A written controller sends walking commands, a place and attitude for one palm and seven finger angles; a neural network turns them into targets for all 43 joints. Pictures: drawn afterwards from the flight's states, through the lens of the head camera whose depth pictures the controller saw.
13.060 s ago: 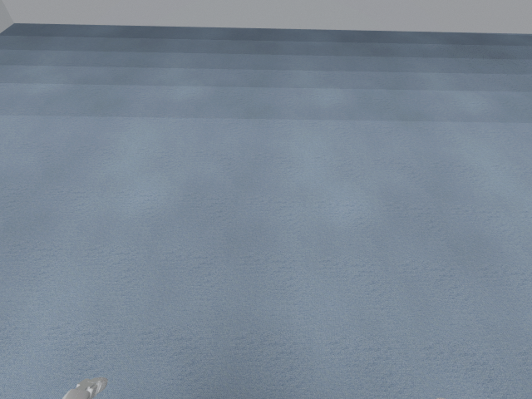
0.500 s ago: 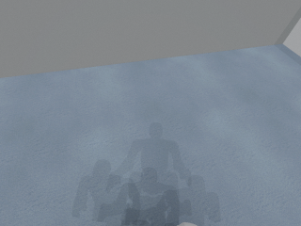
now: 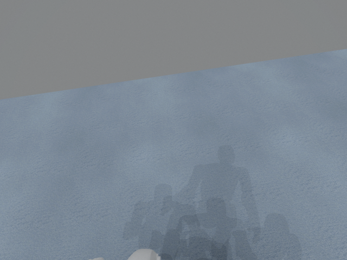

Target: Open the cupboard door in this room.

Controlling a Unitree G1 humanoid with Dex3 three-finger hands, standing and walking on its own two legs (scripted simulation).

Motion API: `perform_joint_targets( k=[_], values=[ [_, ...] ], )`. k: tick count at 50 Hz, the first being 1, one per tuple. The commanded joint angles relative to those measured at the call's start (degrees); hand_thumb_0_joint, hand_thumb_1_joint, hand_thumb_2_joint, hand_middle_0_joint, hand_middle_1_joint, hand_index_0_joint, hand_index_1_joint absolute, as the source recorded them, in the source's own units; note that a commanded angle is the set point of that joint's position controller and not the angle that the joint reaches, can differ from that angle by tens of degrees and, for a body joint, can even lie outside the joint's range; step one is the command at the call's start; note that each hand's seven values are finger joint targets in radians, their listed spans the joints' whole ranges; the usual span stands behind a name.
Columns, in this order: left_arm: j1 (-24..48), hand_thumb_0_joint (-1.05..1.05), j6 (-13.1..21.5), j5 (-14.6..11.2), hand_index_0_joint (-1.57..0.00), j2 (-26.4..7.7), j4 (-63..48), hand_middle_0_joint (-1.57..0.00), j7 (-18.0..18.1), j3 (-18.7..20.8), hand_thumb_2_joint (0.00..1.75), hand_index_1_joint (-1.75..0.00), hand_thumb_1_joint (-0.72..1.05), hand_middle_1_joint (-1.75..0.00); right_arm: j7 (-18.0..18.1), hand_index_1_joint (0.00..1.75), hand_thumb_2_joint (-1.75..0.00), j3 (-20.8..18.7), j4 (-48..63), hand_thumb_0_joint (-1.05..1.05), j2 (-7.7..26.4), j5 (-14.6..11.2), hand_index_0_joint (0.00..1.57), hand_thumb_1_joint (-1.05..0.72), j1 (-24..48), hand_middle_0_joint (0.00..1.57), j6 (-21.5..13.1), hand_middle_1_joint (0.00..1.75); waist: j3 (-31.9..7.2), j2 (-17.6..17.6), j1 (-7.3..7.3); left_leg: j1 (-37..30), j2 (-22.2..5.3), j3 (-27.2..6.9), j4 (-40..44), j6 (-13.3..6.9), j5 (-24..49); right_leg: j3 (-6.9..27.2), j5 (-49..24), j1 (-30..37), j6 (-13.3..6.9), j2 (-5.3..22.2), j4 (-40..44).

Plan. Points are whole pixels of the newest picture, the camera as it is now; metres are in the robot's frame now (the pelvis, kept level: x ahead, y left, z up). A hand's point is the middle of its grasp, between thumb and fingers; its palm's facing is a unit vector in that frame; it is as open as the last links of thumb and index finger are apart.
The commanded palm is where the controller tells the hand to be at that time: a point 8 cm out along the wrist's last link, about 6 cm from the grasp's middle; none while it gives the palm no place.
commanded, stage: turn or walk to find it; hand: left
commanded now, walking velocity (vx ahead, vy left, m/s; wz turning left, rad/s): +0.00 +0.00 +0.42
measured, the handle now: out of the picture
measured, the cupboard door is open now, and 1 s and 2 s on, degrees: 0 0 0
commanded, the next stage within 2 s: none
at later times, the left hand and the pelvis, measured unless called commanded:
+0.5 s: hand out of the picture -0.05 +0.29 -0.18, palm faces +0.27 -0.93 -0.24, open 7.4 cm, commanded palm none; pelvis -0.04 +0.07 +0.00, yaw +12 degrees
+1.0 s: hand out of the picture -0.06 +0.22 -0.15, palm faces +0.42 -0.87 -0.27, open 7.4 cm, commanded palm none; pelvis -0.06 +0.01 +0.00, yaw +25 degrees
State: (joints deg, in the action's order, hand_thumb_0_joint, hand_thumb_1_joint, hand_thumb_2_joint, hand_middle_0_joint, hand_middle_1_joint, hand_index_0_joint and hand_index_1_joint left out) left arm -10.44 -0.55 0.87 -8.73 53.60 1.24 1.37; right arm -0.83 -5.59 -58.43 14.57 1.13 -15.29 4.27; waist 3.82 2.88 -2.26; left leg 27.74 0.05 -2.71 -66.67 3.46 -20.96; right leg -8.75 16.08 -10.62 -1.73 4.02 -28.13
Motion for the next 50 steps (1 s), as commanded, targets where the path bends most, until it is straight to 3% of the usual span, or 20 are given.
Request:
perform_joint_targets(
  k=[1,8,11,12,13,14,15,17,20,24,32,36,38,39,40,41,42,43,45,50],
  values=[
    [-2.62,0.00,1.43,0.25,-0.20,-11.51,-2.98,-0.20,0.87,2.93,0.90,-0.30,0.90,-0.30,0.15,0.30,-0.90,-0.07,3.90,0.00,3.00,0.22,0.20,-0.90,2.19,0.20,-0.61,0.30,-0.43,-12.71,2.67,3.88,-2.23,0.80,0.49,1.12,-0.19,9.06,-15.12,2.43,-4.76,14.56,11.18],
    [-6.49,0.00,0.81,1.15,-0.20,-15.01,-0.82,-0.20,0.69,4.25,0.90,-0.30,0.90,-0.30,0.29,0.30,-0.90,1.27,6.10,0.00,1.38,-0.65,0.20,-0.90,8.14,0.20,-1.92,0.30,-3.27,-14.76,5.48,-4.18,-2.14,6.03,21.27,0.09,-6.85,7.09,-25.89,5.74,-6.90,17.39,5.70],
    [-4.79,0.00,0.46,0.75,-0.20,-15.36,-0.47,-0.20,0.49,4.45,0.90,-0.30,0.90,-0.30,0.45,0.30,-0.90,1.36,5.54,0.00,2.10,-0.65,0.20,-0.90,4.27,0.20,-2.72,0.30,-5.99,-13.60,2.84,-12.48,-1.24,7.73,35.19,-0.80,2.32,3.74,-25.03,4.14,-3.59,16.10,0.10],
    [-4.15,0.00,0.14,0.22,-0.20,-14.52,-0.60,-0.20,0.42,4.32,0.90,-0.30,0.90,-0.30,0.30,0.30,-0.90,1.10,4.91,0.00,3.60,-0.65,0.20,-0.90,1.74,0.20,-3.28,0.30,-7.65,-8.98,1.16,-19.77,-2.43,6.08,43.84,-1.37,10.91,1.25,-20.47,0.15,-0.70,14.42,-5.69],
    [-5.61,0.00,-0.37,-0.29,-0.20,-11.60,-1.83,-0.20,0.27,3.81,0.90,-0.30,0.90,-0.30,0.48,0.30,-0.90,0.00,4.97,0.00,8.77,-0.21,0.20,-0.90,0.02,0.20,-3.96,0.30,-9.79,5.21,0.36,-28.15,-12.55,-7.15,47.65,-5.02,22.48,-1.87,-3.88,-10.65,3.38,8.24,-15.92],
    [-2.97,0.00,-0.81,-0.17,-0.20,-8.33,-3.69,-0.20,0.16,2.45,0.90,-0.30,0.90,-0.30,0.98,0.30,-0.90,-1.09,4.75,0.00,13.45,-0.14,0.20,-0.90,-2.33,0.20,-3.74,0.30,-8.33,15.90,-1.21,-28.98,-23.07,-18.97,47.99,-11.24,42.30,0.04,21.33,-20.90,6.16,2.75,-25.82],
    [-0.95,0.00,-1.47,0.07,-0.20,-9.82,-3.97,-0.20,0.37,2.66,0.90,-0.30,0.90,-0.30,1.12,0.30,-0.90,-0.91,4.17,0.00,13.65,0.05,0.20,-0.90,-2.89,0.20,-3.16,0.30,-8.02,9.76,-1.73,-24.39,-24.49,-15.28,46.93,-14.46,39.70,4.59,21.00,-18.24,5.07,3.23,-31.59],
    [0.69,0.00,-2.09,0.22,-0.20,-10.04,-2.37,-0.20,0.12,3.20,0.90,-0.30,0.90,-0.30,2.05,0.30,-0.90,0.02,5.31,0.00,9.88,0.26,0.20,-0.90,2.97,0.20,-3.38,0.30,-3.51,10.38,0.17,-19.02,-18.35,-13.19,49.12,-12.70,27.29,7.28,13.71,-20.27,5.21,3.62,-35.04],
    [-2.19,0.00,-1.64,0.32,-0.20,-10.10,-0.48,-0.20,-0.62,3.24,0.90,-0.30,0.90,-0.30,2.16,0.30,-0.90,0.89,6.59,0.00,8.45,0.00,0.20,-0.90,6.06,0.20,-3.89,0.30,-3.15,5.05,2.12,-20.65,-13.65,-8.59,48.60,-11.41,29.77,7.32,6.71,-20.50,6.04,2.33,-36.68],
    [-1.82,0.00,-1.50,0.16,-0.20,-10.10,-0.75,-0.20,-0.38,3.05,0.90,-0.30,0.90,-0.30,2.06,0.30,-0.90,0.65,6.23,0.00,8.21,-0.23,0.20,-0.90,3.67,0.20,-4.15,0.30,-5.36,4.05,1.67,-23.62,-13.20,-9.00,48.38,-12.01,32.05,7.87,5.43,-20.19,7.03,1.91,-34.62],
    [2.66,0.00,-1.41,-0.14,-0.20,-8.85,-3.35,-0.20,0.06,2.66,0.90,-0.30,0.90,-0.30,1.77,0.30,-0.90,-0.15,6.20,0.00,8.27,0.33,0.20,-0.90,1.42,0.20,-3.51,0.30,-4.78,4.97,0.06,-20.79,-13.79,-17.06,48.42,-14.26,25.14,8.33,9.55,-16.15,6.45,0.10,-22.84],
    [-0.17,0.00,-0.87,-0.62,-0.20,-8.10,-3.26,-0.20,0.28,2.55,0.90,-0.30,0.90,-0.30,1.59,0.30,-0.90,-0.46,6.74,0.00,8.34,0.52,0.20,-0.90,2.71,0.20,-3.12,0.30,-6.19,5.41,1.53,-15.81,-11.81,-19.01,46.34,-13.42,25.85,7.46,7.52,-6.99,5.28,-2.13,-10.48],
    [-3.19,0.00,-0.27,-0.60,-0.20,-8.58,-2.29,-0.20,0.39,2.80,0.90,-0.30,0.90,-0.30,1.44,0.30,-0.90,-0.56,6.85,0.00,7.65,0.16,0.20,-0.90,3.42,0.20,-3.01,0.30,-6.84,4.01,3.19,-10.72,-9.07,-17.73,43.48,-10.98,22.42,6.49,-0.94,1.35,5.04,-2.24,0.75],
    [-4.98,0.00,0.22,-0.42,-0.20,-9.98,-2.13,-0.20,0.60,3.14,0.90,-0.30,0.90,-0.30,1.27,0.30,-0.90,-0.50,6.94,0.00,6.19,-0.24,0.20,-0.90,3.12,0.20,-3.05,0.30,-8.03,0.45,3.97,-6.18,-6.43,-15.95,40.44,-8.52,17.14,8.29,-4.95,7.94,4.57,0.24,7.89],
    [-5.72,0.00,0.71,0.35,-0.20,-14.16,-2.25,-0.20,1.01,3.96,0.90,-0.30,0.90,-0.30,0.93,0.30,-0.90,-0.03,7.45,0.00,2.87,-0.72,0.20,-0.90,2.05,0.20,-3.07,0.30,-8.35,-11.79,4.32,3.77,-0.45,-8.96,31.63,-4.76,4.17,18.76,-0.93,14.91,1.14,11.42,12.30],
    [-5.26,0.00,0.71,0.67,-0.20,-17.14,-3.07,-0.20,1.04,4.44,0.90,-0.30,0.90,-0.30,1.04,0.30,-0.90,0.02,8.96,0.00,2.37,-0.39,0.20,-0.90,3.87,0.20,-2.97,0.30,-5.68,-20.65,5.29,7.52,5.00,-1.14,18.64,-2.13,-10.67,29.26,-5.48,9.63,-5.26,22.60,14.32],
    [-3.39,0.00,0.23,0.25,-0.20,-16.31,-4.05,-0.20,1.17,4.24,0.90,-0.30,0.90,-0.30,0.90,0.30,-0.90,-0.84,8.85,0.00,4.76,0.05,0.20,-0.90,4.83,0.20,-2.27,0.30,-3.64,-13.48,4.67,4.29,2.56,-2.73,8.92,-2.39,-10.71,25.95,-5.56,0.89,-8.09,24.00,14.57],
    [0.44,0.00,0.69,0.05,-0.20,-13.61,-4.77,-0.20,1.37,4.30,0.90,-0.30,0.90,-0.30,0.73,0.30,-0.90,-0.92,7.11,0.00,4.60,0.51,0.20,-0.90,2.72,0.20,-1.29,0.30,-2.21,-15.13,2.53,4.46,1.22,-4.38,3.76,-2.34,-7.65,22.87,-1.63,-2.26,-7.18,19.96,15.49],
    [3.72,0.00,0.80,-0.04,-0.20,-11.34,-5.51,-0.20,0.92,3.18,0.90,-0.30,0.90,-0.30,0.19,0.30,-0.90,-0.96,4.91,0.00,3.59,0.40,0.20,-0.90,0.54,0.20,-0.84,0.30,0.17,-10.47,0.47,4.15,0.28,-2.01,-2.11,-1.41,-2.14,14.90,-5.48,-3.31,-4.61,14.42,13.09],
    [-0.87,0.00,1.43,0.25,-0.20,-11.02,-3.93,-0.20,0.92,3.13,0.90,-0.30,0.90,-0.30,0.03,0.30,-0.90,-0.39,4.53,0.00,2.66,0.21,0.20,-0.90,1.10,0.20,-0.76,0.30,-0.96,-12.84,1.92,4.32,-1.48,0.56,-0.41,0.56,0.27,9.29,-13.59,1.30,-4.54,13.84,10.98]
  ],
)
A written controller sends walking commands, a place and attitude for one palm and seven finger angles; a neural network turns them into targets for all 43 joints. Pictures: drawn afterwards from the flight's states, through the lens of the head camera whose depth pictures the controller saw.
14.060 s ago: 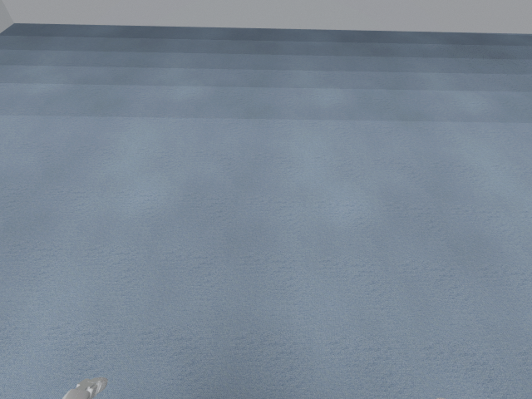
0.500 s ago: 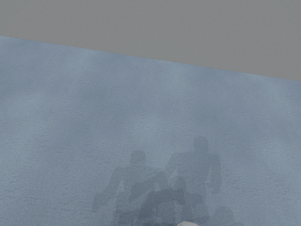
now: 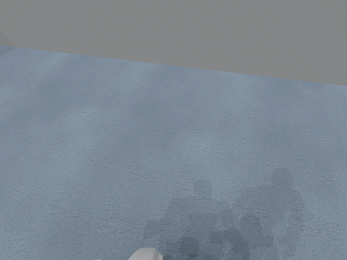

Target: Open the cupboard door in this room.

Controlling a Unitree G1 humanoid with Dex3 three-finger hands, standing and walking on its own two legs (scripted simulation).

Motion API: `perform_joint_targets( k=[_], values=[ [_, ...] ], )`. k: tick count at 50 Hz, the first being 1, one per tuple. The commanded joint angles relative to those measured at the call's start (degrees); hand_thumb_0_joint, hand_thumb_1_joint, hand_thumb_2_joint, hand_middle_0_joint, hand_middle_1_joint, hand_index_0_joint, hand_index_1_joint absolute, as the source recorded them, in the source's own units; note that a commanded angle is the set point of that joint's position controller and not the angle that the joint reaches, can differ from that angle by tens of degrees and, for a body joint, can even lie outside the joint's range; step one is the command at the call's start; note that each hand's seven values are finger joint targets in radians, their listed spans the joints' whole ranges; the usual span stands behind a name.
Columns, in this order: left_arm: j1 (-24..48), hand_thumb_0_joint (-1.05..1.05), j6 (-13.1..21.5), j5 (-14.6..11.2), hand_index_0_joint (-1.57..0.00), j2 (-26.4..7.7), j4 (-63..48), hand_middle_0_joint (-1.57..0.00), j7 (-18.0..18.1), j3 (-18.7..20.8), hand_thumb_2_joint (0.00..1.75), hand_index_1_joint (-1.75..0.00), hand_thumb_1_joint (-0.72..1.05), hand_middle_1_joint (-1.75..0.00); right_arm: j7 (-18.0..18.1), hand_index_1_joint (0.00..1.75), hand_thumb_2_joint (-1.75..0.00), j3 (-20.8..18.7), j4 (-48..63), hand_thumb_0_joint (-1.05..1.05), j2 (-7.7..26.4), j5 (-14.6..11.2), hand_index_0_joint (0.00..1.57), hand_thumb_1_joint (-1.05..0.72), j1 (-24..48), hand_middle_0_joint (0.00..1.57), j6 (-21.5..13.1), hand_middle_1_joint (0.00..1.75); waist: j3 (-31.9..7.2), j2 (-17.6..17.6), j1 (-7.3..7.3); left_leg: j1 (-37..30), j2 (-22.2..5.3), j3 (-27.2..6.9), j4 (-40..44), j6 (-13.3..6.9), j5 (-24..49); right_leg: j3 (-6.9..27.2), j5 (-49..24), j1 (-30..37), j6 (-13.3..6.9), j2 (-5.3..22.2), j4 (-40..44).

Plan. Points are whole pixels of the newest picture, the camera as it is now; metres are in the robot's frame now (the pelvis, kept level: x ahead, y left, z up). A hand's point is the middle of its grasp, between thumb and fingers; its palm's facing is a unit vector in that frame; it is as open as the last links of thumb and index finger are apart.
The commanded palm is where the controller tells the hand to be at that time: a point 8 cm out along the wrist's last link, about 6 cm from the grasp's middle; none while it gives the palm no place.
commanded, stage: turn or walk to find it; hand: left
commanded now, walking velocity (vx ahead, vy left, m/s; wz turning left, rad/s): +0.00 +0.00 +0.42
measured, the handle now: out of the picture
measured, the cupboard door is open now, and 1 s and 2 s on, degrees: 0 0 0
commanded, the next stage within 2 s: none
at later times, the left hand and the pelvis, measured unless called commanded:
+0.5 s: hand out of the picture -0.03 +0.29 -0.17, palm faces +0.26 -0.94 -0.23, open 7.4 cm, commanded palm none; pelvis -0.03 +0.07 +0.00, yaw +12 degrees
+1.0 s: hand out of the picture -0.02 +0.22 -0.14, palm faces +0.39 -0.88 -0.28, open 7.4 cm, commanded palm none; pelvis -0.04 +0.01 +0.00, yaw +24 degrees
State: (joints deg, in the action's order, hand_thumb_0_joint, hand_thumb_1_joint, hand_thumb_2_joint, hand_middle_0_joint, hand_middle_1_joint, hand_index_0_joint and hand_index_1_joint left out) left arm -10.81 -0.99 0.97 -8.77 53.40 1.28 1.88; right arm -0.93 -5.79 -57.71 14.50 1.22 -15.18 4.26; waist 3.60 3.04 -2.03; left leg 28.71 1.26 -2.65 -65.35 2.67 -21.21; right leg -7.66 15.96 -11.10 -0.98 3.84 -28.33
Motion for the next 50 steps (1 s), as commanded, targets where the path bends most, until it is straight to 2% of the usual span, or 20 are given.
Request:
perform_joint_targets(
  k=[1,8,11,12,13,14,15,16,18,21,32,39,40,41,42,43,44,45,47,50],
  values=[
    [-1.63,0.00,1.78,0.27,-0.20,-11.29,-3.34,-0.20,0.85,2.68,0.90,-0.30,0.90,-0.30,0.15,0.30,-0.90,-0.09,4.07,0.00,2.76,0.09,0.20,-0.90,2.22,0.20,-0.73,0.30,-0.58,-13.41,2.32,2.72,-2.79,0.85,0.12,1.50,-0.42,8.44,-13.31,1.78,-5.60,14.29,11.13],
    [-6.51,0.00,1.27,1.04,-0.20,-14.97,-0.84,-0.20,0.56,3.99,0.90,-0.30,0.90,-0.30,0.45,0.30,-0.90,1.40,5.65,0.00,1.33,-0.76,0.20,-0.90,7.69,0.20,-2.17,0.30,-4.21,-15.13,5.37,-5.01,-2.40,6.07,22.68,0.77,-6.51,6.59,-29.30,8.21,-7.37,16.79,4.21],
    [-3.89,0.00,0.76,0.33,-0.20,-15.24,-0.71,-0.20,0.39,4.00,0.90,-0.30,0.90,-0.30,0.58,0.30,-0.90,1.45,4.30,0.00,2.39,-0.74,0.20,-0.90,2.64,0.20,-2.91,0.30,-6.74,-13.13,1.91,-15.59,-1.85,7.37,37.54,-0.12,6.47,2.12,-25.26,4.18,-2.88,14.81,-2.09],
    [-3.87,0.00,0.37,-0.16,-0.20,-13.53,-1.05,-0.20,0.30,3.77,0.90,-0.30,0.90,-0.30,0.45,0.30,-0.90,0.88,3.97,0.00,4.83,-0.67,0.20,-0.90,0.67,0.20,-3.51,0.30,-8.25,-5.94,0.70,-23.60,-4.95,3.53,43.92,-1.06,14.81,-0.36,-18.16,-1.87,0.07,12.55,-9.18],
    [-4.95,0.00,-0.05,-0.52,-0.20,-9.68,-2.76,-0.20,0.03,3.01,0.90,-0.30,0.90,-0.30,0.73,0.30,-0.90,-0.40,4.20,0.00,10.66,-0.16,0.20,-0.90,-0.79,0.20,-4.12,0.30,-9.35,10.70,-0.06,-31.92,-19.12,-14.58,45.58,-6.80,33.05,-2.96,6.67,-16.99,4.52,5.03,-20.23],
    [-1.37,0.00,-0.64,-0.17,-0.20,-8.22,-3.98,-0.20,0.24,1.86,0.90,-0.30,0.90,-0.30,1.15,0.30,-0.90,-1.06,3.60,0.00,13.87,-0.28,0.20,-0.90,-3.35,0.20,-3.51,0.30,-8.45,13.70,-1.88,-28.28,-24.94,-17.93,45.80,-12.24,43.87,1.21,21.83,-19.23,5.13,2.70,-28.05],
    [0.56,0.00,-1.34,-0.03,-0.20,-9.08,-3.42,-0.20,0.43,2.15,0.90,-0.30,0.90,-0.30,1.64,0.30,-0.90,-0.72,2.98,0.00,12.22,-0.04,0.20,-0.90,-2.49,0.20,-3.40,0.30,-6.85,9.76,-1.81,-24.94,-23.55,-14.65,46.07,-12.97,40.07,4.87,19.37,-18.30,4.50,3.57,-32.06],
    [1.61,0.00,-1.64,-0.04,-0.20,-9.10,-2.82,-0.20,0.39,2.41,0.90,-0.30,0.90,-0.30,2.15,0.30,-0.90,-0.12,3.47,0.00,10.46,0.09,0.20,-0.90,0.12,0.20,-3.56,0.30,-4.44,11.99,-1.11,-21.64,-20.45,-13.90,46.89,-12.38,36.64,6.44,16.04,-18.87,4.57,3.82,-33.60],
    [0.57,0.00,-1.31,0.02,-0.20,-9.76,-1.52,-0.20,-0.34,2.83,0.90,-0.30,0.90,-0.30,2.35,0.30,-0.90,0.76,5.01,0.00,8.48,0.14,0.20,-0.90,4.69,0.20,-3.62,0.30,-1.99,7.37,1.00,-20.19,-16.68,-10.18,46.80,-11.19,32.08,6.52,9.84,-19.45,4.74,3.29,-36.13],
    [-1.33,0.00,-0.98,0.03,-0.20,-9.60,-0.39,-0.20,-0.61,2.65,0.90,-0.30,0.90,-0.30,2.37,0.30,-0.90,0.91,5.27,0.00,8.11,-0.23,0.20,-0.90,4.28,0.20,-4.19,0.30,-4.72,3.81,1.57,-24.42,-14.35,-8.32,46.23,-10.81,35.06,6.33,6.30,-19.86,5.66,2.28,-35.99],
    [4.57,0.00,-0.91,-0.25,-0.20,-8.85,-3.60,-0.20,0.05,2.18,0.90,-0.30,0.90,-0.30,2.09,0.30,-0.90,0.02,5.00,0.00,7.99,0.23,0.20,-0.90,0.18,0.20,-3.76,0.30,-4.64,3.96,-0.37,-24.28,-14.78,-16.97,45.91,-13.40,32.32,7.58,9.60,-17.42,5.98,0.46,-24.70],
    [-0.64,0.00,-0.02,-0.77,-0.20,-8.36,-2.93,-0.20,0.39,2.16,0.90,-0.30,0.90,-0.30,1.71,0.30,-0.90,-0.37,5.65,0.00,7.78,0.23,0.20,-0.90,2.53,0.20,-3.13,0.30,-6.71,4.19,2.40,-14.78,-10.91,-18.67,42.46,-11.06,27.57,5.83,1.83,-1.45,4.27,-2.30,-3.62],
    [-2.47,0.00,0.34,-0.73,-0.20,-8.93,-2.47,-0.20,0.54,2.31,0.90,-0.30,0.90,-0.30,1.62,0.30,-0.90,-0.31,5.82,0.00,7.09,-0.09,0.20,-0.90,2.83,0.20,-3.11,0.30,-7.34,2.33,3.48,-11.12,-9.15,-17.82,40.43,-9.25,23.52,5.83,-3.70,4.18,4.07,-1.53,3.43],
    [-3.64,0.00,0.95,-0.36,-0.20,-11.29,-2.26,-0.20,0.81,2.76,0.90,-0.30,0.90,-0.30,1.36,0.30,-0.90,-0.06,5.84,0.00,4.85,-0.56,0.20,-0.90,1.80,0.20,-3.17,0.30,-8.01,-3.79,3.77,-4.28,-5.74,-14.72,35.97,-6.33,15.10,10.61,-5.24,11.61,2.89,3.86,9.11],
    [-4.88,0.00,1.45,0.48,-0.20,-16.06,-2.37,-0.20,1.17,3.67,0.90,-0.30,0.90,-0.30,1.09,0.30,-0.90,0.48,6.83,0.00,1.60,-0.88,0.20,-0.90,1.50,0.20,-3.29,0.30,-8.09,-17.68,4.43,4.36,2.32,-4.60,24.25,-2.19,-2.14,24.54,-7.94,15.53,-2.23,17.57,12.26],
    [-4.33,0.00,1.16,0.22,-0.20,-16.99,-3.33,-0.20,1.05,3.51,0.90,-0.30,0.90,-0.30,1.30,0.30,-0.90,-0.24,7.31,0.00,3.52,-0.29,0.20,-0.90,2.89,0.20,-2.66,0.30,-5.56,-17.33,4.62,3.91,3.00,-2.62,12.44,-1.46,-12.13,27.49,-11.19,6.47,-7.33,24.06,13.30],
    [-1.12,0.00,1.15,-0.06,-0.20,-14.73,-4.12,-0.20,1.21,3.49,0.90,-0.30,0.90,-0.30,1.14,0.30,-0.90,-0.49,6.55,0.00,4.20,0.15,0.20,-0.90,2.67,0.20,-1.91,0.30,-3.75,-12.77,3.16,3.43,1.21,-4.40,4.96,-1.47,-9.59,23.34,-9.81,2.37,-8.60,21.47,13.59],
    [1.68,0.00,1.34,-0.14,-0.20,-13.39,-4.68,-0.20,1.22,3.42,0.90,-0.30,0.90,-0.30,0.91,0.30,-0.90,-0.66,5.18,0.00,3.89,0.27,0.20,-0.90,1.23,0.20,-1.25,0.30,-2.24,-14.15,1.65,3.42,0.38,-4.31,0.46,-1.17,-7.15,20.62,-7.07,-0.39,-7.36,18.72,14.05],
    [4.32,0.00,1.46,-0.33,-0.20,-10.68,-5.23,-0.20,1.00,2.46,0.90,-0.30,0.90,-0.30,0.35,0.30,-0.90,-0.65,3.31,0.00,3.58,0.18,0.20,-0.90,-1.20,0.20,-0.94,0.30,-0.89,-10.25,-0.33,3.01,-1.08,-2.37,-3.74,-0.40,-1.49,12.95,-10.67,-0.90,-5.06,14.07,12.03],
    [0.52,0.00,2.10,-0.17,-0.20,-10.25,-4.02,-0.20,0.76,2.23,0.90,-0.30,0.90,-0.30,0.23,0.30,-0.90,-0.22,3.03,0.00,2.75,0.09,0.20,-0.90,-0.85,0.20,-0.83,0.30,-1.67,-11.49,0.88,3.47,-1.63,-0.82,-4.29,1.01,1.25,8.77,-17.08,2.21,-4.70,12.74,10.76]
  ],
)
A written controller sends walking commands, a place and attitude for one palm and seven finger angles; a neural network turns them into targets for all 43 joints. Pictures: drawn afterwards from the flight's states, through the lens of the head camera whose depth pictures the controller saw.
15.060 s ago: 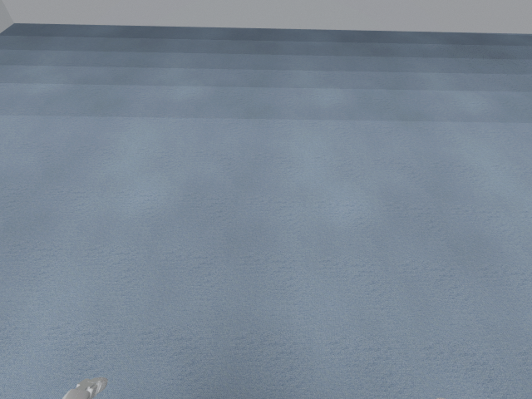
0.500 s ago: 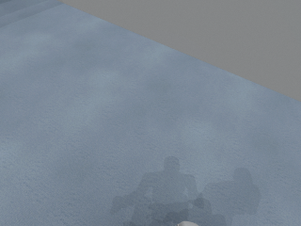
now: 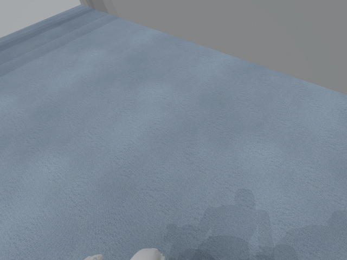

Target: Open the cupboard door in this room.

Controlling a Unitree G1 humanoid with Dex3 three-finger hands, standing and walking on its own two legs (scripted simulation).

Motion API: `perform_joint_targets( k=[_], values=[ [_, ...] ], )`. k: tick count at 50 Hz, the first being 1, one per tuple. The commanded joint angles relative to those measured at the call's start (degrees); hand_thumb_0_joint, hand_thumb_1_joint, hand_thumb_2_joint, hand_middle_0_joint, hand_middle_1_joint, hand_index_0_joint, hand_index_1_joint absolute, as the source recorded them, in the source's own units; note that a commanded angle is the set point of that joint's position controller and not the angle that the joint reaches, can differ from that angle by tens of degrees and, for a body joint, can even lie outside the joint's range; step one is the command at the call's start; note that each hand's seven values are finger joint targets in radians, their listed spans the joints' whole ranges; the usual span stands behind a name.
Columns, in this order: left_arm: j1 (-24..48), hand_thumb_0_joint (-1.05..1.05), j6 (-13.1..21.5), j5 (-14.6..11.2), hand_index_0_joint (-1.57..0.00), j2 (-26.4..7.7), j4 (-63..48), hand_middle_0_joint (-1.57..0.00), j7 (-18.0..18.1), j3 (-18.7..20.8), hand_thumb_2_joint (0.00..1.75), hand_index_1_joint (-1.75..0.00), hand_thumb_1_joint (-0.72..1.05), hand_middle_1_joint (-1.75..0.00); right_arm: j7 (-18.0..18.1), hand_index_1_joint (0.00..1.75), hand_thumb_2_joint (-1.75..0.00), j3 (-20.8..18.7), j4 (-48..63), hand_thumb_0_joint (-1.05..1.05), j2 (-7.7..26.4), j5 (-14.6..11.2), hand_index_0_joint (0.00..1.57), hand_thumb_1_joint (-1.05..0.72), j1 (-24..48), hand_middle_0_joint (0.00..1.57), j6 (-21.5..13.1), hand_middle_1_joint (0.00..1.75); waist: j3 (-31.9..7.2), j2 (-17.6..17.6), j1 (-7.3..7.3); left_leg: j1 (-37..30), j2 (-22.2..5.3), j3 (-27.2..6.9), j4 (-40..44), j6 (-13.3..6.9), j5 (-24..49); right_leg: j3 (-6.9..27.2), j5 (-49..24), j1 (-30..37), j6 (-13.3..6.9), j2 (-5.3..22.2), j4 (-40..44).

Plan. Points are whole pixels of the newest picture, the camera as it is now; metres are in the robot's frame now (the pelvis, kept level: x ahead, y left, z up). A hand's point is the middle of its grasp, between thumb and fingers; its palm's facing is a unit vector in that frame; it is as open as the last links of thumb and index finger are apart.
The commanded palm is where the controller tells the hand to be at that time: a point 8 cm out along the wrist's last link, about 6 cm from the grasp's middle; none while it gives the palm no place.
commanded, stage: turn or walk to find it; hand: left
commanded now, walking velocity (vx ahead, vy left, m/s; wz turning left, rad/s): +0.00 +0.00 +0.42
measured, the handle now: out of the picture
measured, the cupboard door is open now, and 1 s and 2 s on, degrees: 0 0 0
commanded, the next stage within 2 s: none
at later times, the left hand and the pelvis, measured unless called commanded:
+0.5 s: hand out of the picture -0.06 +0.28 -0.18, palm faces +0.29 -0.93 -0.23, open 7.4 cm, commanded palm none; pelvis -0.03 +0.06 +0.00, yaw +13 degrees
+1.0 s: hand out of the picture -0.02 +0.22 -0.15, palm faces +0.39 -0.88 -0.27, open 7.4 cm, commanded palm none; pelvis -0.04 +0.01 +0.00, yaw +24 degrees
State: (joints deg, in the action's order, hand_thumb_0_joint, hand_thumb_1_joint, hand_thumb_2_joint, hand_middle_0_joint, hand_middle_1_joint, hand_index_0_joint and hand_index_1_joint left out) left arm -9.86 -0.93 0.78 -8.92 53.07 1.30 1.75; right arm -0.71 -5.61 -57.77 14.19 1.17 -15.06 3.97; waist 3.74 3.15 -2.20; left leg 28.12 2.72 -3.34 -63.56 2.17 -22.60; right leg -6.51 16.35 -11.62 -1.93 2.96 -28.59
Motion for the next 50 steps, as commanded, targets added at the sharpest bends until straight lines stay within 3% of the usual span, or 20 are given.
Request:
perform_joint_targets(
  k=[1,7,11,13,15,16,17,18,21,23,25,35,39,42,43,44,45,46,47,50],
  values=[
    [-1.56,0.00,2.05,0.06,-0.20,-10.18,-3.35,-0.20,0.75,2.46,0.90,-0.30,0.90,-0.30,0.07,0.30,-0.90,-0.35,3.12,0.00,3.09,0.17,0.20,-0.90,-0.36,0.20,-0.47,0.30,-2.02,-12.48,1.50,4.37,-3.41,-0.05,-5.67,1.82,2.64,7.67,-17.49,3.65,-4.04,13.85,10.98],
    [-6.32,0.00,1.76,0.79,-0.20,-12.13,-1.05,-0.20,0.67,3.16,0.90,-0.30,0.90,-0.30,0.19,0.30,-0.90,0.58,4.42,0.00,2.44,-0.16,0.20,-0.90,5.75,0.20,-0.72,0.30,-1.31,-13.14,4.04,1.66,-4.74,2.84,6.21,2.33,-2.92,6.61,-23.37,6.38,-5.94,16.69,9.31],
    [-7.88,0.00,1.35,1.11,-0.20,-14.24,-0.06,-0.20,0.50,3.83,0.90,-0.30,0.90,-0.30,0.29,0.30,-0.90,1.45,5.23,0.00,1.78,-0.71,0.20,-0.90,7.91,0.20,-1.62,0.30,-4.20,-15.11,5.32,-3.89,-4.05,6.20,17.80,1.36,-4.67,4.78,-30.36,8.51,-6.75,17.49,5.42],
    [-7.20,0.00,1.12,1.07,-0.20,-14.83,0.24,-0.20,0.43,4.04,0.90,-0.30,0.90,-0.30,0.43,0.30,-0.90,1.62,5.04,0.00,1.84,-0.84,0.20,-0.90,6.33,0.20,-2.15,0.30,-5.82,-14.88,4.32,-7.78,-3.49,7.69,25.46,0.85,-1.67,3.48,-30.94,8.67,-5.52,17.40,2.57],
    [-5.45,0.00,0.71,0.43,-0.20,-14.46,0.34,-0.20,0.34,4.08,0.90,-0.30,0.90,-0.30,0.38,0.30,-0.90,1.40,4.22,0.00,3.07,-0.69,0.20,-0.90,3.20,0.20,-2.80,0.30,-7.27,-12.02,1.79,-17.16,-3.69,7.80,37.97,0.06,10.17,-0.06,-25.26,4.00,-1.50,15.52,-2.98],
    [-6.25,0.00,0.30,-0.10,-0.20,-12.64,-0.30,-0.20,0.24,3.71,0.90,-0.30,0.90,-0.30,0.37,0.30,-0.90,0.73,4.06,0.00,6.54,-0.46,0.20,-0.90,1.43,0.20,-3.44,0.30,-9.02,-3.32,0.84,-25.94,-8.88,1.65,42.48,-1.74,19.62,-2.72,-15.49,-3.87,1.63,12.48,-10.76],
    [-5.62,0.00,0.06,-0.27,-0.20,-8.81,-2.08,-0.20,-0.04,2.67,0.90,-0.30,0.90,-0.30,0.56,0.30,-0.90,-0.52,4.29,0.00,11.70,-0.17,0.20,-0.90,-0.80,0.20,-3.69,0.30,-8.84,13.00,-0.37,-32.37,-22.65,-15.61,43.49,-7.13,39.36,-4.07,14.11,-18.43,5.62,5.00,-22.05],
    [-2.94,0.00,-0.69,0.07,-0.20,-8.42,-3.04,-0.20,0.28,2.06,0.90,-0.30,0.90,-0.30,0.95,0.30,-0.90,-0.93,3.57,0.00,13.84,-0.21,0.20,-0.90,-2.74,0.20,-3.00,0.30,-8.80,11.80,-1.70,-27.96,-26.65,-16.20,43.44,-12.42,44.71,0.69,21.71,-18.05,5.64,4.04,-28.92],
    [-0.29,0.00,-1.51,0.24,-0.20,-9.85,-1.23,-0.20,-0.12,2.89,0.90,-0.30,0.90,-0.30,2.05,0.30,-0.90,0.45,4.96,0.00,9.32,0.19,0.20,-0.90,4.82,0.20,-3.03,0.30,-1.46,9.08,0.75,-19.14,-19.43,-11.24,45.62,-11.68,31.43,5.16,11.90,-19.01,5.41,4.50,-34.62],
    [-2.56,0.00,-1.19,0.35,-0.20,-9.55,0.08,-0.20,-0.62,2.85,0.90,-0.30,0.90,-0.30,2.10,0.30,-0.90,1.05,5.53,0.00,8.37,0.03,0.20,-0.90,6.32,0.20,-3.53,0.30,-2.04,5.68,2.21,-20.18,-16.95,-8.37,45.47,-10.59,32.51,4.97,7.64,-18.85,6.03,3.82,-35.74],
    [-3.01,0.00,-1.02,0.32,-0.20,-9.57,0.36,-0.20,-0.61,2.81,0.90,-0.30,0.90,-0.30,2.08,0.30,-0.90,0.89,5.42,0.00,8.37,-0.24,0.20,-0.90,4.63,0.20,-3.88,0.30,-4.24,3.00,1.97,-23.28,-15.73,-7.67,45.00,-10.21,35.74,5.13,5.66,-19.16,6.57,3.24,-35.75],
    [3.30,0.00,-1.03,-0.05,-0.20,-8.48,-3.07,-0.20,0.02,2.41,0.90,-0.30,0.90,-0.30,1.79,0.30,-0.90,0.01,4.97,0.00,8.25,0.24,0.20,-0.90,0.14,0.20,-3.50,0.30,-4.12,3.87,-0.02,-22.14,-16.44,-15.60,45.04,-12.72,31.37,6.30,8.64,-17.06,7.02,1.79,-26.05],
    [2.22,0.00,-0.74,-0.33,-0.20,-7.63,-3.57,-0.20,0.12,2.19,0.90,-0.30,0.90,-0.30,1.70,0.30,-0.90,-0.30,5.48,0.00,8.29,0.52,0.20,-0.90,1.50,0.20,-3.04,0.30,-5.36,5.06,0.78,-18.63,-15.15,-18.14,43.76,-12.66,29.67,5.70,9.34,-10.36,6.01,-0.17,-16.03],
    [-1.79,0.00,-0.03,-0.57,-0.20,-8.16,-2.54,-0.20,0.24,2.34,0.90,-0.30,0.90,-0.30,1.47,0.30,-0.90,-0.59,5.58,0.00,7.97,0.23,0.20,-0.90,2.28,0.20,-2.83,0.30,-6.64,3.64,2.74,-13.48,-12.56,-17.91,40.35,-10.61,28.15,4.58,1.39,-0.72,5.33,-1.50,-2.84],
    [-3.56,0.00,0.44,-0.55,-0.20,-8.59,-2.13,-0.20,0.41,2.56,0.90,-0.30,0.90,-0.30,1.36,0.30,-0.90,-0.55,5.73,0.00,7.19,-0.03,0.20,-0.90,2.20,0.20,-2.81,0.30,-7.71,1.71,3.63,-10.06,-10.41,-16.85,38.20,-8.57,24.21,4.57,-4.24,5.30,5.14,-0.55,5.08],
    [-5.09,0.00,1.03,-0.09,-0.20,-11.40,-1.98,-0.20,0.66,3.01,0.90,-0.30,0.90,-0.30,1.07,0.30,-0.90,-0.28,5.83,0.00,4.97,-0.54,0.20,-0.90,1.45,0.20,-2.89,0.30,-8.91,-4.92,4.14,-3.41,-6.57,-12.93,33.59,-5.35,15.00,9.92,-5.52,12.68,3.67,5.72,10.33],
    [-5.77,0.00,1.35,0.68,-0.20,-15.94,-2.17,-0.20,1.04,3.96,0.90,-0.30,0.90,-0.30,0.86,0.30,-0.90,0.25,7.05,0.00,1.59,-0.74,0.20,-0.90,1.22,0.20,-2.99,0.30,-8.15,-19.04,4.64,5.82,1.40,-2.78,21.41,-1.33,-2.97,23.69,-7.40,15.92,-1.92,19.45,12.44],
    [-4.87,0.00,1.01,0.38,-0.20,-16.56,-3.30,-0.20,1.02,3.83,0.90,-0.30,0.90,-0.30,1.08,0.30,-0.90,-0.53,7.49,0.00,4.02,-0.20,0.20,-0.90,2.71,0.20,-2.34,0.30,-6.07,-16.71,5.00,4.83,1.05,-1.84,9.44,-0.97,-10.78,26.02,-9.32,6.43,-7.13,25.32,13.67],
    [-1.39,0.00,0.77,0.24,-0.20,-14.61,-4.20,-0.20,1.28,3.86,0.90,-0.30,0.90,-0.30,0.85,0.30,-0.90,-0.95,7.04,0.00,4.64,0.04,0.20,-0.90,2.68,0.20,-1.55,0.30,-3.81,-11.69,3.35,3.82,-0.57,-3.01,2.18,-1.00,-8.00,21.48,-5.70,1.23,-8.11,23.45,14.54],
    [4.14,0.00,1.18,0.04,-0.20,-10.83,-5.26,-0.20,0.82,2.77,0.90,-0.30,0.90,-0.30,0.06,0.30,-0.90,-0.89,3.73,0.00,3.59,0.39,0.20,-0.90,-1.05,0.20,-0.45,0.30,0.15,-11.23,0.10,3.67,-2.74,-1.05,-6.85,0.14,0.36,11.25,-4.55,-3.02,-4.00,15.02,13.46]
  ],
)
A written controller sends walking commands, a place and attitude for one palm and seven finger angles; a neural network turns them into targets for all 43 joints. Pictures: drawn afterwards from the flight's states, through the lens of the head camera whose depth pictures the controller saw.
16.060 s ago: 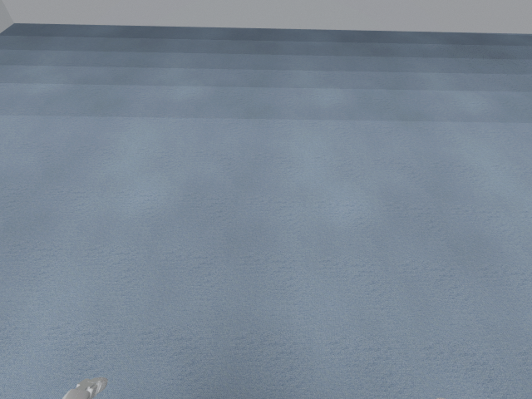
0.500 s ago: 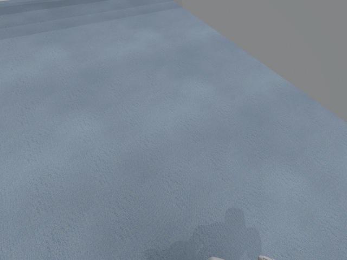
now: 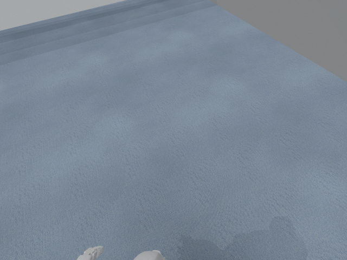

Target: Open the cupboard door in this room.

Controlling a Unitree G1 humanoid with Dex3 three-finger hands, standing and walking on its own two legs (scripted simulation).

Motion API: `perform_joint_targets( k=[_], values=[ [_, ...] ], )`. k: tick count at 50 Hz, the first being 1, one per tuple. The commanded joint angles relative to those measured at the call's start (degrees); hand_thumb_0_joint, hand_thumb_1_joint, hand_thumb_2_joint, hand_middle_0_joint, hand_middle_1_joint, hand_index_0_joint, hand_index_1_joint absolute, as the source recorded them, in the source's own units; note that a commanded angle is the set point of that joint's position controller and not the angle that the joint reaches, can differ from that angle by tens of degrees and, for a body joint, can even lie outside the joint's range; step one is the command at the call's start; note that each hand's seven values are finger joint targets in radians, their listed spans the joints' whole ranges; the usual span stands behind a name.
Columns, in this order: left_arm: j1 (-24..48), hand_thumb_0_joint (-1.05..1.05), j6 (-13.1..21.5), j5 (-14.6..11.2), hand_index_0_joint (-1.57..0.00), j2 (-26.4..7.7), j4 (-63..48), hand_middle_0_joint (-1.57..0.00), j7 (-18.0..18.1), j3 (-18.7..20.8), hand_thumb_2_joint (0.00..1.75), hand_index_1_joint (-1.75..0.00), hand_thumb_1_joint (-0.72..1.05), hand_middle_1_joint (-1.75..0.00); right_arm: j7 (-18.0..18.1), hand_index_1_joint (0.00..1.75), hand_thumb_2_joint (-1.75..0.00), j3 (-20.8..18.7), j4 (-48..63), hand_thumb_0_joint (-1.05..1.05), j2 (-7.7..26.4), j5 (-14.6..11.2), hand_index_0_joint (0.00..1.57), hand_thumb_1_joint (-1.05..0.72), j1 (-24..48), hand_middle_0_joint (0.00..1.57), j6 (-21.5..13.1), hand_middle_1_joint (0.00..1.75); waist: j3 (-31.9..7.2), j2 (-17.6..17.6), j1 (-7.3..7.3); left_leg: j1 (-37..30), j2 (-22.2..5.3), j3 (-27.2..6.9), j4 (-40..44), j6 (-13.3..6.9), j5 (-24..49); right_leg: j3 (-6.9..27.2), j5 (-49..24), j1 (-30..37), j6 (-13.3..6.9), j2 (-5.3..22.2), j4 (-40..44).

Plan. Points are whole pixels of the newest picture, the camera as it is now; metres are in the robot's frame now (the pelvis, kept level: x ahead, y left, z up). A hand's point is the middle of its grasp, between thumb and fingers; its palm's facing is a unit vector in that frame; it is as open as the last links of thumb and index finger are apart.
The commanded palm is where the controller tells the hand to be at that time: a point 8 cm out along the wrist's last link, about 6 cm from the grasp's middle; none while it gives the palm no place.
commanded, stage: turn or walk to find it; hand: left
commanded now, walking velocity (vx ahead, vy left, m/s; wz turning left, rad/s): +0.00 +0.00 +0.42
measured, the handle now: out of the picture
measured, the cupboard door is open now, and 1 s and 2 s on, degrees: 0 0 0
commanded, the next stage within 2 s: none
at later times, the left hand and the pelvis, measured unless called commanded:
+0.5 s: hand out of the picture -0.05 +0.26 -0.18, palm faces +0.29 -0.93 -0.24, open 7.4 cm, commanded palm none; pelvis -0.02 +0.05 +0.00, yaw +13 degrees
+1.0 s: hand out of the picture +0.01 +0.21 -0.14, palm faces +0.40 -0.87 -0.29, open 7.4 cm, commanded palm none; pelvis -0.02 -0.01 +0.00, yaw +25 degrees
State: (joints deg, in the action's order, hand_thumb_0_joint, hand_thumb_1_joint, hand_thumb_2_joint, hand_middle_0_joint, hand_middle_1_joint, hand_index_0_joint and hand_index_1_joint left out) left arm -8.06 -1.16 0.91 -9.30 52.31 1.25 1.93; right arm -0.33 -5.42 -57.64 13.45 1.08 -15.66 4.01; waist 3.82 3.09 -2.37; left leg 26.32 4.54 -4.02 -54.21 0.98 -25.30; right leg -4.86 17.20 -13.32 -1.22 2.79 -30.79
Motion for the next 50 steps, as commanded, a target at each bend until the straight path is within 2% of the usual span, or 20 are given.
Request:
perform_joint_targets(
  k=[1,6,12,14,16,17,18,19,20,21,25,28,37,42,43,44,45,46,47,50],
  values=[
    [1.73,0.00,1.70,-0.05,-0.20,-9.84,-4.23,-0.20,0.81,2.46,0.90,-0.30,0.90,-0.30,-0.41,0.30,-0.90,-0.89,3.22,0.00,3.89,0.43,0.20,-0.90,-1.33,0.20,-0.51,0.30,-0.60,-11.62,0.18,5.68,-4.62,0.36,-16.74,1.80,4.62,7.32,-8.02,-0.04,-4.30,14.22,14.98],
    [-4.55,0.00,1.95,0.38,-0.20,-10.60,-2.07,-0.20,0.79,2.72,0.90,-0.30,0.90,-0.30,-0.41,0.30,-0.90,-0.41,4.03,0.00,3.49,0.25,0.20,-0.90,2.64,0.20,-0.63,0.30,-1.22,-13.38,2.90,5.31,-6.05,2.15,-10.22,3.20,3.46,5.75,-14.05,4.55,-5.42,15.45,13.55],
    [-9.28,0.00,1.62,1.02,-0.20,-13.51,0.47,-0.20,0.52,3.75,0.90,-0.30,0.90,-0.30,-0.12,0.30,-0.90,1.05,5.55,0.00,2.25,-0.55,0.20,-0.90,8.12,0.20,-1.83,0.30,-4.50,-15.27,5.68,-0.59,-5.70,6.57,8.99,2.77,-2.82,3.65,-32.05,11.51,-7.14,17.23,7.04],
    [-9.35,0.00,1.35,0.99,-0.20,-14.44,0.79,-0.20,0.47,3.90,0.90,-0.30,0.90,-0.30,0.04,0.30,-0.90,1.20,5.44,0.00,2.52,-0.74,0.20,-0.90,7.26,0.20,-2.16,0.30,-5.92,-16.26,5.11,-4.60,-5.06,8.03,14.68,2.17,-0.50,2.89,-33.87,10.92,-6.36,17.44,4.85],
    [-7.33,0.00,1.04,0.52,-0.20,-14.47,0.74,-0.20,0.39,3.97,0.90,-0.30,0.90,-0.30,0.08,0.30,-0.90,1.15,4.53,0.00,3.26,-0.66,0.20,-0.90,4.26,0.20,-2.61,0.30,-6.91,-14.50,2.76,-12.37,-4.75,8.90,24.75,1.57,8.77,-0.02,-29.31,7.14,-3.19,16.03,1.08],
    [-6.56,0.00,0.74,0.01,-0.20,-13.40,0.58,-0.20,0.36,3.73,0.90,-0.30,0.90,-0.30,-0.09,0.30,-0.90,0.84,4.04,0.00,5.12,-0.60,0.20,-0.90,1.92,0.20,-3.16,0.30,-8.64,-8.84,1.13,-19.82,-6.81,6.49,32.34,0.84,17.17,-2.29,-23.50,2.52,-0.56,14.36,-4.89],
    [-7.88,0.00,0.22,-0.43,-0.20,-10.07,-0.94,-0.20,0.18,3.28,0.90,-0.30,0.90,-0.30,0.12,0.30,-0.90,-0.38,4.27,0.00,10.64,-0.07,0.20,-0.90,0.50,0.20,-3.82,0.30,-10.06,6.78,0.34,-28.72,-19.04,-9.11,34.64,-3.85,32.03,-5.81,-2.81,-10.70,3.75,7.57,-15.40],
    [-4.99,0.00,-0.20,-0.20,-0.20,-7.27,-2.55,-0.20,0.18,1.88,0.90,-0.30,0.90,-0.30,0.58,0.30,-0.90,-1.28,3.63,0.00,14.52,-0.20,0.20,-0.90,-2.27,0.20,-3.43,0.30,-9.19,14.65,-1.24,-28.48,-27.52,-17.10,34.40,-9.69,50.59,-2.75,20.55,-17.84,5.52,3.72,-23.91],
    [-3.13,0.00,-0.79,0.01,-0.20,-8.70,-2.25,-0.20,0.41,2.10,0.90,-0.30,0.90,-0.30,0.87,0.30,-0.90,-1.07,3.13,0.00,13.81,-0.02,0.20,-0.90,-2.14,0.20,-3.02,0.30,-7.64,9.10,-1.43,-25.06,-27.93,-12.95,33.39,-11.75,49.70,1.05,19.20,-16.35,4.63,4.62,-28.84],
    [-2.21,0.00,-1.28,0.15,-0.20,-8.33,-1.41,-0.20,0.57,2.27,0.90,-0.30,0.90,-0.30,1.49,0.30,-0.90,-0.39,3.13,0.00,11.74,0.15,0.20,-0.90,-0.30,0.20,-3.36,0.30,-6.53,12.44,-0.90,-22.57,-23.94,-11.55,34.22,-10.17,48.68,3.35,15.97,-16.76,4.83,4.83,-30.21],
    [-4.16,0.00,-0.76,-0.05,-0.20,-9.25,0.86,-0.20,-0.46,2.76,0.90,-0.30,0.90,-0.30,1.86,0.30,-0.90,0.69,5.24,0.00,9.11,-0.10,0.20,-0.90,4.91,0.20,-3.82,0.30,-4.59,5.57,2.01,-23.13,-18.03,-5.63,33.55,-8.53,47.19,3.15,6.38,-18.08,5.76,3.56,-34.87],
    [-4.14,0.00,-0.86,0.03,-0.20,-9.29,0.89,-0.20,-0.40,2.63,0.90,-0.30,0.90,-0.30,1.65,0.30,-0.90,0.61,5.35,0.00,8.94,-0.25,0.20,-0.90,3.92,0.20,-4.00,0.30,-4.34,3.37,1.98,-22.28,-17.27,-5.64,34.94,-8.49,43.60,3.44,3.83,-17.40,6.51,3.46,-34.24],
    [1.72,0.00,-0.64,-0.35,-0.20,-8.00,-2.70,-0.20,0.00,2.07,0.90,-0.30,0.90,-0.30,1.43,0.30,-0.90,-0.26,5.10,0.00,8.98,0.42,0.20,-0.90,1.15,0.20,-3.41,0.30,-3.86,4.93,0.25,-20.38,-18.00,-14.29,34.02,-11.44,38.40,3.95,8.60,-13.88,6.18,1.44,-20.45],
    [-2.94,0.00,0.40,-0.82,-0.20,-7.95,-2.01,-0.20,0.18,2.07,0.90,-0.30,0.90,-0.30,1.22,0.30,-0.90,-0.63,5.53,0.00,8.83,0.34,0.20,-0.90,2.92,0.20,-3.05,0.30,-6.37,4.87,2.66,-14.09,-14.74,-15.86,29.48,-9.27,38.36,2.43,0.74,-0.48,4.85,-1.30,-1.83],
    [-5.18,0.00,0.88,-0.81,-0.20,-8.35,-1.56,-0.20,0.28,2.27,0.90,-0.30,0.90,-0.30,1.17,0.30,-0.90,-0.53,5.67,0.00,8.20,0.02,0.20,-0.90,2.98,0.20,-3.06,0.30,-7.95,2.69,3.76,-11.30,-12.87,-14.98,27.08,-7.38,33.92,2.51,-5.45,5.47,4.65,-0.43,6.47],
    [-6.71,0.00,1.55,-0.38,-0.20,-10.92,-1.25,-0.20,0.55,2.72,0.90,-0.30,0.90,-0.30,0.90,0.30,-0.90,-0.34,5.75,0.00,5.91,-0.49,0.20,-0.90,1.99,0.20,-3.26,0.30,-9.58,-3.34,4.15,-4.49,-9.38,-11.99,22.99,-4.14,24.13,7.35,-10.33,14.33,3.34,5.23,11.38],
    [-8.36,0.00,2.01,0.45,-0.20,-15.74,-1.00,-0.20,1.01,3.80,0.90,-0.30,0.90,-0.30,0.60,0.30,-0.90,0.28,6.93,0.00,2.59,-0.73,0.20,-0.90,1.86,0.20,-3.44,0.30,-10.46,-17.68,5.03,5.20,-1.22,-1.93,11.40,-0.03,2.10,20.42,-18.88,20.11,-2.20,19.26,11.98],
    [-8.75,0.00,1.82,0.26,-0.20,-16.70,-1.63,-0.20,0.96,3.67,0.90,-0.30,0.90,-0.30,0.87,0.30,-0.90,-0.35,7.66,0.00,4.52,-0.37,0.20,-0.90,3.32,0.20,-2.84,0.30,-9.09,-16.92,5.59,5.09,-0.87,-0.82,-0.02,0.55,-9.97,23.20,-25.52,12.62,-8.08,25.71,12.21],
    [-5.94,0.00,1.80,-0.02,-0.20,-14.21,-2.06,-0.20,1.32,3.86,0.90,-0.30,0.90,-0.30,0.88,0.30,-0.90,-0.82,6.97,0.00,5.45,-0.10,0.20,-0.90,3.16,0.20,-1.91,0.30,-6.90,-14.60,4.37,4.20,-2.88,-2.74,-7.63,0.44,-7.65,19.62,-22.42,7.55,-9.40,23.99,13.06],
    [-0.16,0.00,1.98,-0.17,-0.20,-9.99,-3.50,-0.20,0.97,2.54,0.90,-0.30,0.90,-0.30,-0.03,0.30,-0.90,-0.69,3.45,0.00,4.03,0.30,0.20,-0.90,0.29,0.20,-0.91,0.30,-1.53,-10.08,1.13,5.05,-4.75,-1.02,-15.74,1.55,1.11,9.78,-18.97,3.22,-5.95,15.89,12.59]
  ],
)
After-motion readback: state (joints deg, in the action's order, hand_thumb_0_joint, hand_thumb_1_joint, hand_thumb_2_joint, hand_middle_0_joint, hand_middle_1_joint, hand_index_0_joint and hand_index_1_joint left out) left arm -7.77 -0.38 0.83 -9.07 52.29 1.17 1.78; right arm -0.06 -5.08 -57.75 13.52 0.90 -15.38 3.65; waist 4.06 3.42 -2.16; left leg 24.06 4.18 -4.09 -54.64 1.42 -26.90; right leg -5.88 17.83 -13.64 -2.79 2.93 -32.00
